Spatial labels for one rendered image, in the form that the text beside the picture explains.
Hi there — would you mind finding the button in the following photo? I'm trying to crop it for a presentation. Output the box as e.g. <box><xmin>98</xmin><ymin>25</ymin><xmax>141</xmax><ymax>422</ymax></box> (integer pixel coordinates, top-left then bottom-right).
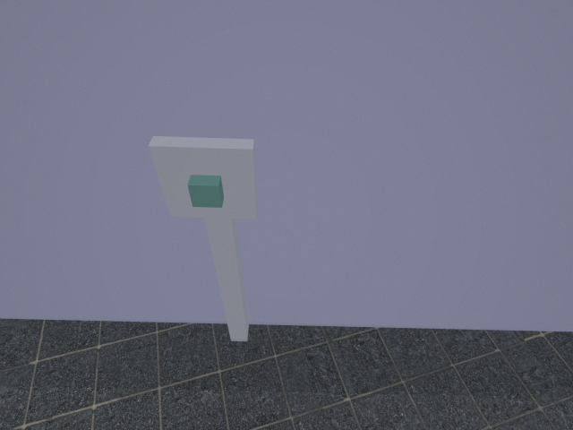
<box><xmin>188</xmin><ymin>175</ymin><xmax>224</xmax><ymax>208</ymax></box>

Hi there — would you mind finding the panel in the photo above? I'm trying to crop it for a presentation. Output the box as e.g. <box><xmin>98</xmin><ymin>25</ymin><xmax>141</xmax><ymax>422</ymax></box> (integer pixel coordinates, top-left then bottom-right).
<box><xmin>149</xmin><ymin>136</ymin><xmax>258</xmax><ymax>341</ymax></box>

